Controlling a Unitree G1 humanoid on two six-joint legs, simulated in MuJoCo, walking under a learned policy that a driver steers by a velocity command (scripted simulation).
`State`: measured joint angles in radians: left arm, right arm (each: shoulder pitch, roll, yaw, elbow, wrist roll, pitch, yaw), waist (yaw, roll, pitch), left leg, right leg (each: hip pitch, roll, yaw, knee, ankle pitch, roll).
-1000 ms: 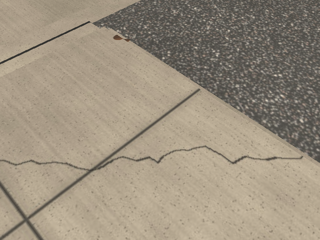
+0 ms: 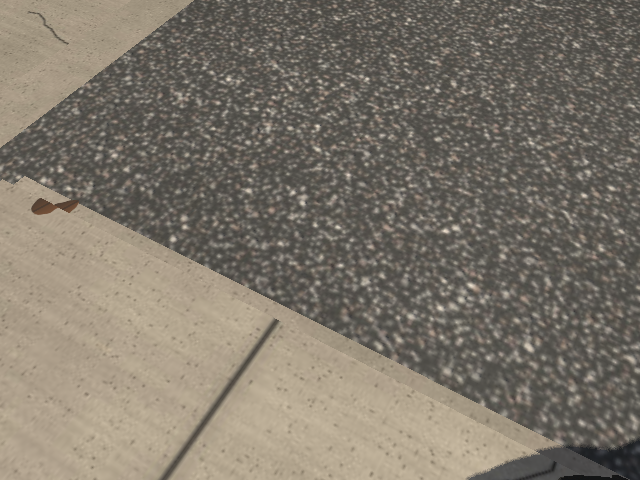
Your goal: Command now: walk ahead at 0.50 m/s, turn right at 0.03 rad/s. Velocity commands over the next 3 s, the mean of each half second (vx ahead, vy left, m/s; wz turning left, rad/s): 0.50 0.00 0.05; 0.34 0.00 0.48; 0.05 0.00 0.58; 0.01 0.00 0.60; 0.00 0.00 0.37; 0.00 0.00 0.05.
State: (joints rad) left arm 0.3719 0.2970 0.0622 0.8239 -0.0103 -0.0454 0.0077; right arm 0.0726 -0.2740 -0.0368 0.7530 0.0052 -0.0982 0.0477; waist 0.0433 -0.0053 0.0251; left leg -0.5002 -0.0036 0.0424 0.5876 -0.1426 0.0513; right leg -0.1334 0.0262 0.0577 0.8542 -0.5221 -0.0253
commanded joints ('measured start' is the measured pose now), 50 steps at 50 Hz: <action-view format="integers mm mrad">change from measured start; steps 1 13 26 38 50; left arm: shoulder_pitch -53 -259 86 -212 -99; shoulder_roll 135 23 187 108 94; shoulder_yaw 18 -5 59 40 21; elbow -116 -159 -106 -58 -67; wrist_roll -32 6 17 25 27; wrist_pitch -48 -27 -45 -59 -2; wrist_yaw -10 -9 -20 11 5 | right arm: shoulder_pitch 276 222 390 142 242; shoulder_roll -162 -160 -87 -40 -271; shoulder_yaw -49 -42 -14 -39 -111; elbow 17 54 75 -28 -142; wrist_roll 13 3 24 6 -19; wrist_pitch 3 3 13 74 85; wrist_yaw -13 -40 -46 -36 -25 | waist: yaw -149 -87 69 -54 -98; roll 143 61 -260 -66 183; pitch -202 2 -430 9 -443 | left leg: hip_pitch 712 345 -214 -88 711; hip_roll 340 180 -14 116 365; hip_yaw -604 -129 -165 -71 -666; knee -295 -459 674 247 -167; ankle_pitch -278 185 -437 121 621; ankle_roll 203 159 -33 -66 384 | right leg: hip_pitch -649 -511 524 -57 -486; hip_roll -44 -145 -451 -248 16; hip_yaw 61 -25 649 -190 26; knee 456 -128 -518 -675 533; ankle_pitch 40 569 186 832 -189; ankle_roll -17 45 -264 -141 88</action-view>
